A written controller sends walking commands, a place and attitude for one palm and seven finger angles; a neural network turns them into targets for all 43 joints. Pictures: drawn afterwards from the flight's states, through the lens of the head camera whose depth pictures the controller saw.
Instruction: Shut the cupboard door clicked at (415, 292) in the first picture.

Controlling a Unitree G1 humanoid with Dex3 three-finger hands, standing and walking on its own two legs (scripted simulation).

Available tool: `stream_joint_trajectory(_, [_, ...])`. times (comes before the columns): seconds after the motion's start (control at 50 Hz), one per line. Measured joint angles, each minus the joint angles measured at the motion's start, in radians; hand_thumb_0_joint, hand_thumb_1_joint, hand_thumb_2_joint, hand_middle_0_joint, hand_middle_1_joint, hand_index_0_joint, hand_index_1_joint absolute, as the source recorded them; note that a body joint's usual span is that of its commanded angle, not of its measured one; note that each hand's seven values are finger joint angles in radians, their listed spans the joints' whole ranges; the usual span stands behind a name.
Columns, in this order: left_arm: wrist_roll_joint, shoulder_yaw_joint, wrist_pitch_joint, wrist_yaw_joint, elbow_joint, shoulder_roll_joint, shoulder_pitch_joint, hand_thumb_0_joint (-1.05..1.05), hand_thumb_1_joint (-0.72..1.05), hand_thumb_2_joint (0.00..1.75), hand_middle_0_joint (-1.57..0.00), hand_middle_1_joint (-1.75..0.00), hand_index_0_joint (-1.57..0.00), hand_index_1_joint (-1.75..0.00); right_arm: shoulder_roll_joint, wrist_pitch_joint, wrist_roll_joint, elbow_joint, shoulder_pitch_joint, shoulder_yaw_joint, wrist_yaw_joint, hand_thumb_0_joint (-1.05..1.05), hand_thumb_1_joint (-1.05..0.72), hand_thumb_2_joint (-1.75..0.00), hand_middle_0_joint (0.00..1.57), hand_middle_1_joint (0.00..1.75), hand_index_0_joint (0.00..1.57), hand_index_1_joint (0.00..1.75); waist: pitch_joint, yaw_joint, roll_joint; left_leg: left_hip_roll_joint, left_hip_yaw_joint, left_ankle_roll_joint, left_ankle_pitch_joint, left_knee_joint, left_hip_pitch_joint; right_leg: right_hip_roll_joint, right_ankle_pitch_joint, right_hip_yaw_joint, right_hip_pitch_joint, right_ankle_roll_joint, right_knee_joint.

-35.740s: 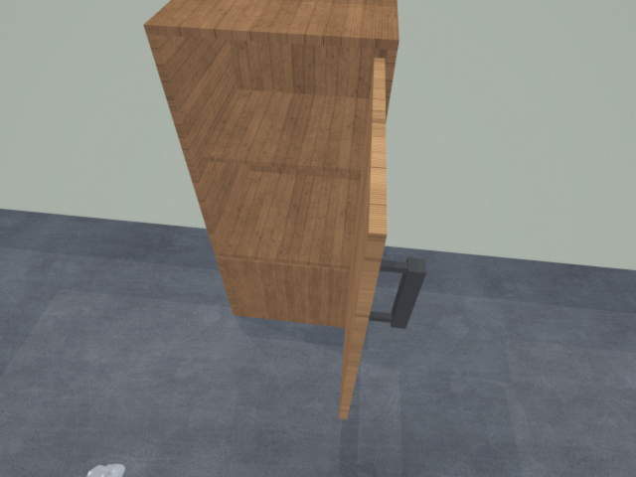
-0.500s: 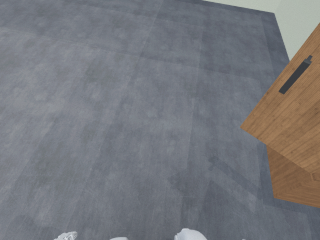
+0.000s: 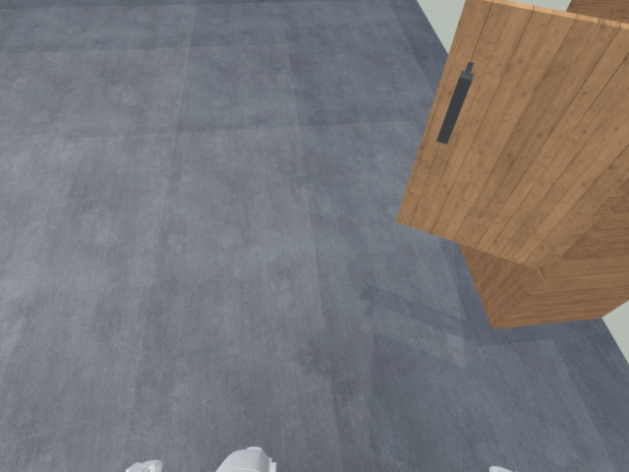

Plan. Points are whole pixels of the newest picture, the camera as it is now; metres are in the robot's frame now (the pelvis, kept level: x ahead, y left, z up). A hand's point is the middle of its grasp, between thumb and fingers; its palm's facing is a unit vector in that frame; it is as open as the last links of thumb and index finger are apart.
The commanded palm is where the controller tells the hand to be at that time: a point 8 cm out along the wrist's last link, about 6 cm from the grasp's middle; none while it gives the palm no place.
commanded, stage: turn to face it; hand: left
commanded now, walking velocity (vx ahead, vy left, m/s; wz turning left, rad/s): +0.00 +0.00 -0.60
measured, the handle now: (456, 103) +0.74 -0.22 +0.03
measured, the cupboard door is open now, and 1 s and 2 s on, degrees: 61 61 61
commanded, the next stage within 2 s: take the last steps up to it in 0.54 s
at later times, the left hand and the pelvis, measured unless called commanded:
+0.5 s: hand (210, 435) +0.18 +0.16 -0.15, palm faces -0.28 -0.92 -0.26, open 7.4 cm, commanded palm none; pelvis +0.01 +0.00 -0.01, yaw -15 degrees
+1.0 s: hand (221, 417) +0.20 +0.16 -0.16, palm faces -0.42 -0.90 -0.14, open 7.4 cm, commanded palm none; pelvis +0.06 +0.01 +0.02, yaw -25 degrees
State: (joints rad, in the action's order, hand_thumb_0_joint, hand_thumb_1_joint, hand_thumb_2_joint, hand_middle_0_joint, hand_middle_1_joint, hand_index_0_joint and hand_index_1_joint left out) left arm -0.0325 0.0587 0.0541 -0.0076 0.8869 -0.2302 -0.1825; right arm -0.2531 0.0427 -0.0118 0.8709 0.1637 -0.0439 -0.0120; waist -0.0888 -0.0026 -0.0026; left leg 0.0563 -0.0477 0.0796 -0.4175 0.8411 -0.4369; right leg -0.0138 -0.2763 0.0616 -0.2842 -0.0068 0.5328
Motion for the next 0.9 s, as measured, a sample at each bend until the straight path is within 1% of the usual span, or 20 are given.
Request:
stream_joint_trajectory(0.04, [0.003, 0.004, 0.006, -0.002, 0.004, -0.006, -0.006, 0.01, 0.91, 0.90, -0.21, -0.30, -0.20, -0.30, 0.008, -0.013, 0.002, -0.009, 0.002, 0.006, -0.001, 0.01, -0.91, -0.90, 0.20, 0.30, 0.20, 0.30, 0.008, -0.003, -0.014, -0.012, -0.001, -0.005, 0.072, -0.152, 0.058, -0.006, -0.013, 0.024, -0.014, -0.013, 0.026])
stream_joint_trajectory(0.06, [0.007, 0.006, 0.011, -0.003, 0.004, -0.008, -0.011, 0.01, 0.91, 0.90, -0.21, -0.30, -0.20, -0.30, 0.007, -0.023, 0.000, -0.015, 0.009, 0.010, -0.002, 0.01, -0.91, -0.90, 0.20, 0.30, 0.20, 0.30, 0.018, -0.003, -0.012, -0.008, 0.002, -0.018, 0.112, -0.238, 0.091, -0.016, -0.026, 0.033, -0.028, -0.021, 0.049])
stream_joint_trajectory(0.1, [0.013, 0.014, 0.022, -0.006, 0.008, -0.021, -0.002, 0.01, 0.91, 0.90, -0.21, -0.30, -0.20, -0.30, 0.021, -0.035, -0.009, -0.016, 0.013, 0.018, -0.004, 0.01, -0.91, -0.90, 0.20, 0.30, 0.20, 0.30, 0.015, -0.005, -0.035, -0.008, -0.022, -0.068, 0.118, -0.224, 0.089, -0.018, -0.145, 0.034, -0.080, -0.016, 0.187])
stream_joint_trajectory(0.16, [0.009, 0.024, 0.027, -0.016, 0.013, -0.034, 0.013, 0.01, 0.91, 0.90, -0.21, -0.30, -0.20, -0.30, 0.037, -0.042, -0.020, -0.015, 0.030, 0.032, -0.008, 0.01, -0.91, -0.90, 0.20, 0.30, 0.20, 0.30, 0.003, -0.007, -0.038, 0.017, -0.055, -0.098, 0.116, -0.245, 0.121, -0.018, -0.226, -0.022, -0.163, -0.025, 0.462])
stream_joint_trajectory(0.22, [0.010, 0.029, 0.028, -0.025, 0.007, -0.038, 0.026, 0.01, 0.91, 0.90, -0.20, -0.30, -0.20, -0.30, 0.042, -0.038, -0.023, -0.006, 0.047, 0.036, -0.012, 0.01, -0.91, -0.90, 0.20, 0.30, 0.20, 0.30, -0.004, -0.007, -0.027, 0.042, -0.083, -0.096, 0.138, -0.299, 0.162, 0.005, -0.208, -0.072, -0.185, -0.038, 0.538])
stream_joint_trajectory(0.28, [0.009, 0.028, 0.030, -0.027, 0.002, -0.034, 0.041, 0.01, 0.91, 0.90, -0.20, -0.30, -0.20, -0.30, 0.041, -0.037, -0.023, 0.010, 0.063, 0.032, -0.012, 0.01, -0.91, -0.90, 0.20, 0.30, 0.20, 0.30, -0.006, 0.000, -0.010, 0.064, -0.112, -0.090, 0.144, -0.325, 0.185, 0.025, -0.192, -0.098, -0.161, -0.041, 0.466])
stream_joint_trajectory(0.36, [0.008, 0.019, 0.025, -0.026, 0.000, -0.023, 0.059, 0.01, 0.91, 0.90, -0.20, -0.30, -0.20, -0.30, 0.029, -0.030, -0.022, 0.036, 0.083, 0.019, -0.007, 0.01, -0.91, -0.90, 0.20, 0.30, 0.20, 0.30, -0.003, 0.018, 0.017, 0.091, -0.145, -0.076, 0.124, -0.301, 0.189, 0.033, -0.163, -0.118, -0.082, -0.027, 0.271])
stream_joint_trajectory(0.42, [0.007, 0.007, 0.006, -0.024, -0.008, -0.021, 0.059, 0.01, 0.91, 0.90, -0.20, -0.30, -0.20, -0.30, 0.018, -0.022, -0.015, 0.055, 0.109, 0.007, -0.001, 0.01, -0.91, -0.90, 0.20, 0.30, 0.20, 0.30, 0.013, 0.026, 0.020, 0.100, -0.168, -0.056, 0.081, -0.229, 0.169, 0.037, -0.006, -0.123, 0.023, -0.002, 0.039])
stream_joint_trajectory(0.44, [0.003, 0.005, -0.006, -0.019, -0.006, -0.016, 0.058, 0.01, 0.91, 0.90, -0.20, -0.30, -0.20, -0.30, 0.011, -0.016, -0.011, 0.064, 0.112, 0.002, 0.000, 0.01, -0.91, -0.90, 0.20, 0.30, 0.20, 0.30, 0.019, 0.025, 0.025, 0.100, -0.161, -0.046, 0.031, -0.175, 0.146, 0.035, -0.029, -0.116, 0.030, 0.002, 0.020])
stream_joint_trajectory(0.48, [0.004, -0.007, -0.021, -0.007, 0.004, 0.007, 0.056, 0.00, 0.91, 0.90, -0.20, -0.30, -0.20, -0.30, -0.008, 0.009, -0.006, 0.082, 0.099, -0.006, -0.005, 0.01, -0.91, -0.90, 0.20, 0.30, 0.20, 0.30, 0.015, 0.030, 0.055, 0.074, -0.081, -0.035, -0.089, -0.015, 0.082, 0.021, -0.052, -0.109, 0.019, 0.007, 0.047])
stream_joint_trajectory(0.52, [0.004, -0.014, -0.025, 0.003, 0.012, 0.023, 0.043, 0.00, 0.91, 0.90, -0.20, -0.30, -0.20, -0.30, -0.015, 0.020, -0.004, 0.093, 0.085, -0.009, -0.010, 0.01, -0.91, -0.90, 0.20, 0.30, 0.20, 0.30, 0.014, 0.032, 0.060, 0.038, -0.033, -0.027, -0.105, 0.135, 0.023, 0.019, -0.040, -0.093, 0.027, 0.008, 0.030])
stream_joint_trajectory(0.56, [0.005, -0.019, -0.022, 0.010, 0.022, 0.033, 0.029, 0.00, 0.91, 0.90, -0.20, -0.30, -0.20, -0.30, -0.013, 0.018, -0.004, 0.095, 0.076, -0.009, -0.008, 0.01, -0.91, -0.90, 0.20, 0.30, 0.20, 0.30, 0.016, 0.033, 0.054, 0.020, -0.017, -0.018, -0.068, 0.203, -0.014, 0.019, -0.019, -0.079, 0.043, 0.005, -0.002])
stream_joint_trajectory(0.62, [0.002, -0.021, -0.016, 0.013, 0.037, 0.038, 0.010, 0.00, 0.91, 0.90, -0.21, -0.30, -0.20, -0.30, 0.002, 0.011, -0.004, 0.088, 0.071, -0.004, -0.002, 0.01, -0.91, -0.90, 0.20, 0.30, 0.20, 0.30, 0.025, 0.032, 0.036, 0.008, -0.014, -0.013, -0.025, 0.157, -0.020, 0.018, -0.001, -0.063, 0.058, 0.002, -0.036])
stream_joint_trajectory(0.7, [0.000, -0.014, -0.010, 0.012, 0.054, 0.033, -0.008, 0.00, 0.91, 0.90, -0.21, -0.30, -0.20, -0.30, 0.030, -0.005, -0.004, 0.081, 0.071, 0.007, -0.002, 0.01, -0.91, -0.90, 0.20, 0.30, 0.20, 0.30, 0.035, 0.021, 0.002, -0.005, -0.017, -0.018, 0.037, -0.076, 0.055, 0.017, -0.008, -0.042, 0.056, -0.011, -0.027])
stream_joint_trajectory(0.72, [0.004, -0.011, -0.007, 0.011, 0.058, 0.031, -0.016, 0.00, 0.91, 0.90, -0.21, -0.30, -0.20, -0.30, 0.034, -0.015, -0.006, 0.078, 0.078, 0.012, -0.003, 0.01, -0.91, -0.90, 0.20, 0.30, 0.20, 0.30, 0.042, 0.019, -0.003, -0.005, -0.020, -0.021, 0.076, -0.171, 0.094, 0.014, -0.021, -0.038, 0.049, -0.017, -0.006])
stream_joint_trajectory(0.74, [0.007, -0.008, -0.002, 0.008, 0.060, 0.029, -0.025, 0.00, 0.91, 0.90, -0.21, -0.30, -0.20, -0.30, 0.037, -0.028, -0.012, 0.075, 0.087, 0.016, -0.003, 0.01, -0.91, -0.90, 0.20, 0.30, 0.20, 0.30, 0.052, 0.020, -0.004, -0.002, -0.021, -0.053, 0.103, -0.230, 0.114, 0.009, -0.058, -0.037, 0.030, -0.010, 0.035])
stream_joint_trajectory(0.76, [0.009, -0.004, 0.004, 0.004, 0.065, 0.024, -0.030, 0.01, 0.91, 0.90, -0.21, -0.30, -0.20, -0.30, 0.045, -0.037, -0.019, 0.076, 0.091, 0.020, -0.004, 0.01, -0.91, -0.90, 0.20, 0.30, 0.20, 0.30, 0.056, 0.020, -0.016, -0.003, -0.030, -0.083, 0.108, -0.219, 0.110, 0.007, -0.132, -0.033, 0.002, -0.002, 0.108])
stream_joint_trajectory(0.8, [0.000, 0.004, 0.019, -0.007, 0.078, 0.013, -0.040, 0.01, 0.91, 0.90, -0.21, -0.30, -0.20, -0.30, 0.060, -0.052, -0.027, 0.076, 0.108, 0.029, -0.005, 0.01, -0.91, -0.90, 0.20, 0.30, 0.20, 0.30, 0.064, 0.022, -0.027, 0.009, -0.049, -0.109, 0.099, -0.216, 0.123, -0.005, -0.202, -0.038, -0.076, 0.011, 0.309])
stream_joint_trajectory(0.84, [-0.007, 0.013, 0.020, -0.022, 0.088, 0.003, -0.044, 0.01, 0.91, 0.90, -0.20, -0.30, -0.20, -0.30, 0.071, -0.060, -0.030, 0.080, 0.135, 0.033, -0.008, 0.01, -0.91, -0.90, 0.20, 0.30, 0.20, 0.30, 0.068, 0.025, -0.033, 0.018, -0.064, -0.109, 0.113, -0.270, 0.161, -0.001, -0.156, -0.058, -0.146, 0.011, 0.471])
stream_joint_trajectory(0.9, [-0.008, 0.021, 0.012, -0.037, 0.090, -0.006, -0.042, 0.01, 0.91, 0.90, -0.20, -0.30, -0.20, -0.30, 0.080, -0.072, -0.029, 0.099, 0.174, 0.035, -0.014, 0.01, -0.91, -0.90, 0.20, 0.30, 0.20, 0.30, 0.066, 0.024, -0.033, 0.030, -0.082, -0.100, 0.153, -0.371, 0.224, 0.020, -0.061, -0.073, -0.211, 0.000, 0.556])
